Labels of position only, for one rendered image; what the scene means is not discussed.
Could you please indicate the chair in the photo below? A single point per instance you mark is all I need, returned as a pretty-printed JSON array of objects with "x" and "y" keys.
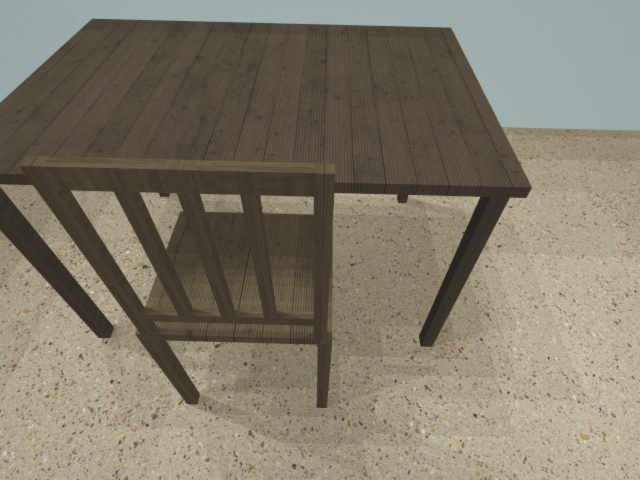
[{"x": 249, "y": 277}]

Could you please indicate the table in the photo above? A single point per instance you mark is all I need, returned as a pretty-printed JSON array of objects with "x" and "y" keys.
[{"x": 397, "y": 109}]

